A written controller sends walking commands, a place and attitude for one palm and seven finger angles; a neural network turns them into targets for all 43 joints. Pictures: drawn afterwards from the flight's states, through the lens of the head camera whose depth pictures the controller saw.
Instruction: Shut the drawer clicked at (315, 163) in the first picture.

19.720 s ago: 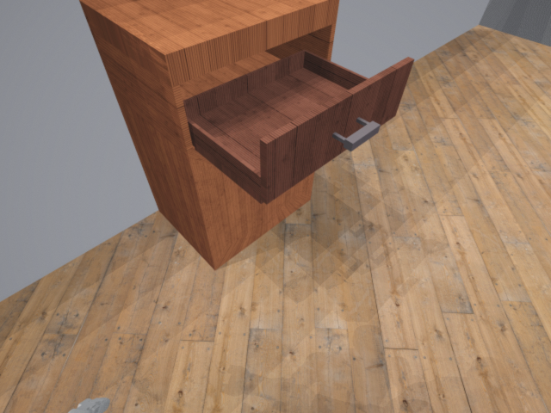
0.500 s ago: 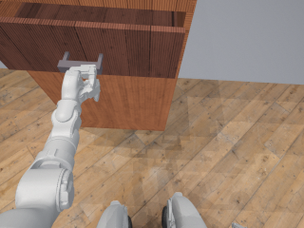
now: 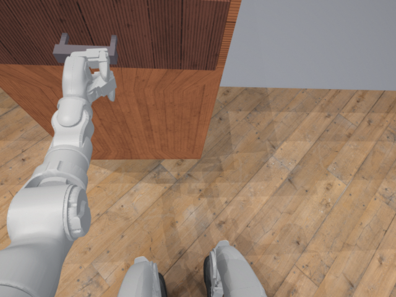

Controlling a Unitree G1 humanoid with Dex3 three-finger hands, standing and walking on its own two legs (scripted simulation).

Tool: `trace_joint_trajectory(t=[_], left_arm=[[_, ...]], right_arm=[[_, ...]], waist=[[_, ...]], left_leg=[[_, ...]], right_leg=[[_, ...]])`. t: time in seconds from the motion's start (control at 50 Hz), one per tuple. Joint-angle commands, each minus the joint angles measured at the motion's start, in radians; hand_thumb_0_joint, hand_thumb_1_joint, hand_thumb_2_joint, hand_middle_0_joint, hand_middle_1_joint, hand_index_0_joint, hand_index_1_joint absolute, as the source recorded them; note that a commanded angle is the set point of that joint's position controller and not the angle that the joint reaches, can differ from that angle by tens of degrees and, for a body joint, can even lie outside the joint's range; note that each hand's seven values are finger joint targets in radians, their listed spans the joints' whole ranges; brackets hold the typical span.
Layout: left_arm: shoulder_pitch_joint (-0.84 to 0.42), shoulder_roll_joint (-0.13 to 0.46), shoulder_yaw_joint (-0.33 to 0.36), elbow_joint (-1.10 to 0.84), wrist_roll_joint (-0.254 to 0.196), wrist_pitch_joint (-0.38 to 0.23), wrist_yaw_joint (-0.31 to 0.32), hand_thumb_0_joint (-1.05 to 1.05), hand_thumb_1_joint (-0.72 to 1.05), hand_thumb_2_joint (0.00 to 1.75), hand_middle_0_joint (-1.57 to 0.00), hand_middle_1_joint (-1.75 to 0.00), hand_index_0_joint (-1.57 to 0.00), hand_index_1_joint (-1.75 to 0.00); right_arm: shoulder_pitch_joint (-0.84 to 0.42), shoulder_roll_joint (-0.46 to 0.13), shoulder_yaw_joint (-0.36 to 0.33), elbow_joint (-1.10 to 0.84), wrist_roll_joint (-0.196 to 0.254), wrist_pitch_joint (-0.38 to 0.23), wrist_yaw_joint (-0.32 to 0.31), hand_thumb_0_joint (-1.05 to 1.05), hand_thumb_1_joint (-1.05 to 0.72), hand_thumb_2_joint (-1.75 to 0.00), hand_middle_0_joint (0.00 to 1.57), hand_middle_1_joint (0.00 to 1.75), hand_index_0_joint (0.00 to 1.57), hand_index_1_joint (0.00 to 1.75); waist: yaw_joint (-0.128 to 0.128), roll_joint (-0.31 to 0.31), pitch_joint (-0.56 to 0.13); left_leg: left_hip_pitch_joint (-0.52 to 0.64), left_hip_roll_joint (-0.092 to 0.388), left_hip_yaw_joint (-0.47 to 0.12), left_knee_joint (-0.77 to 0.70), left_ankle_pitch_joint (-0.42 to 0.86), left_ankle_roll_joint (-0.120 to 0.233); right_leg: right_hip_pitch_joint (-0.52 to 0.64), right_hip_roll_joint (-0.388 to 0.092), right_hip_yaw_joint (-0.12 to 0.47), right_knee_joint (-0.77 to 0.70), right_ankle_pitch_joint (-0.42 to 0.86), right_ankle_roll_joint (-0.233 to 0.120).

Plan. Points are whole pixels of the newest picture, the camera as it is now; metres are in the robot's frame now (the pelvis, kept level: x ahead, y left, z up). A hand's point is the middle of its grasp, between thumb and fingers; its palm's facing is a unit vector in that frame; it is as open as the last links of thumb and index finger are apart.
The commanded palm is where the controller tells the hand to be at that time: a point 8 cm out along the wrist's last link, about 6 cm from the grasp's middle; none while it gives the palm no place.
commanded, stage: push the drawer shut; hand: left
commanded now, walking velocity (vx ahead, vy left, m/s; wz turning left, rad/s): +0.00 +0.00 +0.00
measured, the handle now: (88, 46) +0.61 +0.15 +0.06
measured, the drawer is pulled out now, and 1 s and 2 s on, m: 0.01 0.00 0.00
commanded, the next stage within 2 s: pull the fist back off the drawer in 0.30 s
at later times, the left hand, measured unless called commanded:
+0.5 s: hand (111, 73) +0.55 +0.10 +0.05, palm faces -0.09 -0.99 -0.07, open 3.2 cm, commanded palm +0.56 +0.14 +0.06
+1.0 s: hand (117, 77) +0.53 +0.09 +0.05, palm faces -0.10 -0.99 -0.05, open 3.3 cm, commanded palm +0.50 +0.15 +0.06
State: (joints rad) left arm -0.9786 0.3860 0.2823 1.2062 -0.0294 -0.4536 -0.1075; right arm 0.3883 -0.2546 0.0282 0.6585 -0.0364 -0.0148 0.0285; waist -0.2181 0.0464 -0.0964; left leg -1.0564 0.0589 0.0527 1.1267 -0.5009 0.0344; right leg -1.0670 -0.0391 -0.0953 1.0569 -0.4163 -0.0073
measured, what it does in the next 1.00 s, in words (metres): stands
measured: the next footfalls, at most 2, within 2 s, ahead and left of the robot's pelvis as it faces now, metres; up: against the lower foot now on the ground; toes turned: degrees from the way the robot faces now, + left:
none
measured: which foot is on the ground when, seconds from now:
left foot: down 0.00-1.00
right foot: down 0.00-1.00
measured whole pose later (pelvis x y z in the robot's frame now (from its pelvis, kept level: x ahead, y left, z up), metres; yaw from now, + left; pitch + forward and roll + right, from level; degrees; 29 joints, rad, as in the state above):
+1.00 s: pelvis +0.01 +0.00 +0.00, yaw -1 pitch +25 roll -2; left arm -0.94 0.36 0.30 1.11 -0.02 -0.42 -0.09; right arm 0.41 -0.25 0.03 0.61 -0.03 0.05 0.06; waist -0.22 0.05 -0.11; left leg -1.05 0.07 0.07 1.12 -0.51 0.04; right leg -1.07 -0.02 -0.07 1.05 -0.41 0.00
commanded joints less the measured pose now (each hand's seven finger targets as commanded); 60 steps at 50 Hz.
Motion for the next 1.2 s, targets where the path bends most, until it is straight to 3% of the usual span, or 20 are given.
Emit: trace_joint_trajectory(t=[0.0,0.1,0.18,0.22,0.24,0.32,0.38,0.46,0.54,0.62,0.74,0.78,0.84,0.9,0.98,1.04,1.1,1.12,1.14,1.18], left_arm=[[-0.617,0.188,0.022,-0.257,-0.012,-0.086,0.014,0.00,0.90,0.90,-1.40,-1.60,-1.40,-1.60],[-0.668,0.223,0.037,-0.228,-0.002,-0.077,0.018,0.00,0.90,0.90,-1.40,-1.60,-1.40,-1.60],[-0.765,0.176,-0.015,-0.220,0.009,-0.070,0.025,0.00,0.90,0.90,-1.40,-1.60,-1.40,-1.60],[-0.785,0.228,0.017,-0.219,0.016,-0.068,0.037,0.00,0.90,0.90,-1.40,-1.60,-1.40,-1.60],[-0.805,0.190,-0.018,-0.229,0.017,-0.066,0.038,0.00,0.90,0.90,-1.40,-1.60,-1.40,-1.60],[-0.856,0.201,-0.031,-0.207,0.019,-0.052,0.042,0.00,0.90,0.90,-1.40,-1.60,-1.40,-1.60],[-0.890,0.157,-0.075,-0.209,0.016,-0.046,0.041,0.00,0.90,0.90,-1.40,-1.60,-1.40,-1.60],[-0.861,0.222,-0.020,-0.185,0.016,-0.036,0.045,0.00,0.90,0.90,-1.40,-1.60,-1.40,-1.60],[-0.817,0.234,-0.005,-0.148,0.018,-0.023,0.031,0.00,0.90,0.90,-1.40,-1.60,-1.40,-1.60],[-0.776,0.252,0.019,-0.162,0.014,-0.025,0.022,0.00,0.90,0.90,-1.40,-1.60,-1.40,-1.60],[-0.660,0.207,0.015,-0.222,-0.001,-0.034,0.015,0.00,0.90,0.90,-1.40,-1.60,-1.40,-1.60],[-0.598,0.156,-0.012,-0.239,-0.003,-0.036,0.010,0.00,0.90,0.90,-1.40,-1.60,-1.40,-1.60],[-0.498,0.179,0.023,-0.240,-0.007,-0.030,0.017,0.00,0.90,0.90,-1.40,-1.60,-1.40,-1.60],[-0.405,0.194,0.052,-0.280,-0.007,-0.031,0.024,0.00,0.90,0.90,-1.40,-1.60,-1.40,-1.60],[-0.263,0.133,0.025,-0.349,-0.018,-0.042,0.021,0.00,0.90,0.90,-1.40,-1.60,-1.40,-1.60],[-0.311,0.132,0.018,-0.400,-0.027,-0.054,0.023,0.00,0.90,0.90,-1.40,-1.60,-1.40,-1.60],[-0.278,0.136,0.027,-0.419,-0.033,-0.066,0.018,0.00,0.90,0.90,-1.40,-1.60,-1.40,-1.60],[-0.277,0.127,0.015,-0.440,-0.033,-0.072,0.014,0.00,0.90,0.90,-1.40,-1.60,-1.40,-1.60],[-0.261,0.064,-0.031,-0.445,-0.039,-0.070,0.006,0.00,0.90,0.90,-1.40,-1.60,-1.40,-1.60],[-0.240,0.051,-0.038,-0.438,-0.047,-0.063,-0.005,0.00,0.90,0.90,-1.40,-1.60,-1.40,-1.60]], right_arm=[[0.204,-0.182,-0.061,-0.035,-0.005,-0.001,-0.009,0.00,-0.90,-0.90,0.20,0.30,0.20,0.30],[0.220,-0.188,-0.057,-0.030,-0.009,0.007,-0.007,0.00,-0.90,-0.90,0.20,0.30,0.20,0.30],[0.234,-0.187,-0.056,-0.016,-0.013,0.008,-0.007,0.00,-0.90,-0.90,0.20,0.30,0.20,0.30],[0.244,-0.193,-0.055,-0.014,-0.016,0.007,-0.011,0.00,-0.90,-0.90,0.20,0.30,0.20,0.30],[0.241,-0.188,-0.054,-0.014,-0.016,0.005,-0.011,0.00,-0.90,-0.90,0.20,0.30,0.20,0.30],[0.246,-0.195,-0.047,-0.008,-0.016,-0.003,-0.017,0.00,-0.90,-0.90,0.20,0.30,0.20,0.30],[0.246,-0.200,-0.045,-0.002,-0.015,-0.016,-0.021,0.00,-0.90,-0.90,0.20,0.30,0.20,0.30],[0.251,-0.204,-0.040,-0.011,-0.018,-0.024,-0.017,0.00,-0.90,-0.90,0.20,0.30,0.20,0.30],[0.235,-0.203,-0.036,-0.027,-0.014,-0.019,-0.011,0.00,-0.90,-0.90,0.20,0.30,0.20,0.30],[0.228,-0.205,-0.036,-0.043,-0.013,-0.015,-0.005,0.00,-0.90,-0.90,0.20,0.30,0.20,0.30],[0.221,-0.201,-0.049,-0.061,-0.009,0.002,0.006,0.00,-0.90,-0.90,0.20,0.30,0.20,0.30],[0.217,-0.196,-0.053,-0.066,-0.007,0.012,0.012,0.00,-0.90,-0.90,0.20,0.30,0.20,0.30],[0.208,-0.191,-0.058,-0.077,-0.001,0.029,0.014,0.00,-0.90,-0.90,0.20,0.30,0.20,0.30],[0.197,-0.185,-0.062,-0.094,0.004,0.047,0.014,0.00,-0.90,-0.90,0.20,0.30,0.20,0.30],[0.178,-0.168,-0.068,-0.120,0.015,0.063,0.020,0.00,-0.90,-0.90,0.20,0.30,0.20,0.30],[0.169,-0.163,-0.076,-0.109,0.020,0.065,0.013,0.00,-0.90,-0.90,0.20,0.30,0.20,0.30],[0.164,-0.160,-0.079,-0.101,0.023,0.061,0.009,0.00,-0.90,-0.90,0.20,0.30,0.20,0.30],[0.161,-0.157,-0.079,-0.100,0.023,0.060,0.008,0.00,-0.90,-0.90,0.20,0.30,0.20,0.30],[0.151,-0.150,-0.082,-0.100,0.026,0.057,0.010,0.00,-0.90,-0.90,0.20,0.30,0.20,0.30],[0.156,-0.152,-0.085,-0.088,0.027,0.057,0.010,0.00,-0.90,-0.90,0.20,0.30,0.20,0.30]], waist=[[-0.062,0.124,-0.567],[-0.079,0.125,-0.548],[-0.125,0.137,-0.522],[-0.122,0.142,-0.548],[-0.132,0.158,-0.553],[-0.148,0.172,-0.531],[-0.166,0.197,-0.528],[-0.142,0.190,-0.562],[-0.130,0.146,-0.515],[-0.107,0.158,-0.526],[-0.068,0.142,-0.564],[-0.056,0.152,-0.581],[-0.029,0.077,-0.547],[0.005,0.077,-0.549],[0.034,0.050,-0.556],[0.013,0.014,-0.523],[0.029,0.047,-0.541],[0.029,0.062,-0.550],[0.022,0.064,-0.556],[0.023,0.071,-0.555]], left_leg=[[0.431,-0.025,-0.129,-0.122,0.390,-0.010],[0.402,-0.022,-0.135,-0.116,0.375,-0.009],[0.410,-0.019,-0.148,-0.105,0.356,-0.006],[0.401,-0.022,-0.148,-0.099,0.341,-0.006],[0.406,-0.024,-0.147,-0.098,0.334,-0.005],[0.386,-0.024,-0.154,-0.100,0.274,-0.005],[0.421,-0.018,-0.177,-0.112,0.244,-0.008],[0.386,-0.028,-0.165,-0.103,0.228,-0.005],[0.305,-0.031,-0.150,-0.108,0.163,-0.002],[0.309,-0.030,-0.151,-0.114,0.163,-0.003],[0.365,-0.025,-0.149,-0.125,0.229,-0.007],[0.406,-0.023,-0.146,-0.125,0.277,-0.011],[0.351,-0.028,-0.120,-0.135,0.284,-0.006],[0.358,-0.030,-0.102,-0.143,0.342,-0.008],[0.366,-0.037,-0.078,-0.154,0.415,-0.008],[0.348,-0.038,-0.068,-0.152,0.403,-0.003],[0.388,-0.039,-0.066,-0.147,0.467,-0.008],[0.410,-0.036,-0.071,-0.148,0.503,-0.010],[0.431,-0.037,-0.070,-0.145,0.516,-0.010],[0.460,-0.031,-0.077,-0.139,0.577,-0.014]], right_leg=[[0.178,0.064,0.048,-0.108,0.228,-0.009],[0.166,0.068,0.046,-0.105,0.216,-0.009],[0.099,0.068,0.041,-0.105,0.193,-0.005],[0.102,0.068,0.042,-0.102,0.179,-0.007],[0.096,0.068,0.044,-0.104,0.177,-0.005],[0.063,0.071,0.042,-0.105,0.133,-0.008],[0.007,0.068,0.034,-0.101,0.109,-0.010],[0.054,0.070,0.036,-0.098,0.102,-0.012],[0.093,0.071,0.042,-0.112,0.067,-0.011],[0.100,0.069,0.042,-0.106,0.064,-0.014],[0.128,0.069,0.039,-0.107,0.104,-0.013],[0.127,0.069,0.036,-0.106,0.133,-0.014],[0.206,0.072,0.042,-0.119,0.156,-0.012],[0.250,0.071,0.044,-0.114,0.216,-0.013],[0.334,0.072,0.052,-0.119,0.318,-0.012],[0.355,0.070,0.061,-0.126,0.344,-0.005],[0.365,0.067,0.063,-0.119,0.394,-0.007],[0.364,0.065,0.061,-0.113,0.414,-0.009],[0.352,0.065,0.059,-0.117,0.419,-0.007],[0.342,0.064,0.054,-0.114,0.445,-0.009]])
